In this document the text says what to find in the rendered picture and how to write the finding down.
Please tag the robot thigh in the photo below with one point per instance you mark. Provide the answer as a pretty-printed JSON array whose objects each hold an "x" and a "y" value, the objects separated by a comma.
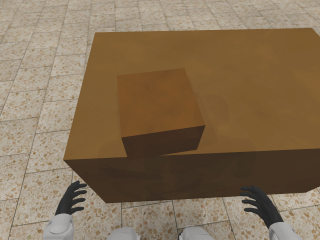
[
  {"x": 195, "y": 233},
  {"x": 124, "y": 233}
]

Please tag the right robot forearm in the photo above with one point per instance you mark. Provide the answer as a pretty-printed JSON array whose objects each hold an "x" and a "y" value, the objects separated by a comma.
[{"x": 282, "y": 231}]

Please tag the pedestal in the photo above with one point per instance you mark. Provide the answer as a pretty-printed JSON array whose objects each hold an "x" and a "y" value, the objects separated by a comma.
[{"x": 258, "y": 91}]

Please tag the right robot thigh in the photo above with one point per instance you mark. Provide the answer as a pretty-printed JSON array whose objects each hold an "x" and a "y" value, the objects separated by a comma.
[{"x": 195, "y": 233}]

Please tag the carton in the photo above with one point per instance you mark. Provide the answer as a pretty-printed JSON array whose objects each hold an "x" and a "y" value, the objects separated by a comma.
[{"x": 159, "y": 113}]

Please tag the left robot hand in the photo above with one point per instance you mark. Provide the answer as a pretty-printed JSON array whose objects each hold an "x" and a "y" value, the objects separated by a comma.
[{"x": 66, "y": 203}]

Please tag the right robot hand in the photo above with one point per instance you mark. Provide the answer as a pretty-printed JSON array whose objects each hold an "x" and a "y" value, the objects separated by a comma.
[{"x": 266, "y": 209}]

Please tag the left robot forearm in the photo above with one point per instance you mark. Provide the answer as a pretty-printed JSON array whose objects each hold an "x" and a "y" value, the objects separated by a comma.
[{"x": 59, "y": 227}]

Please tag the left robot thigh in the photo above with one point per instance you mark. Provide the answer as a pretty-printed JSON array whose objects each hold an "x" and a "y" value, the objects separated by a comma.
[{"x": 124, "y": 233}]

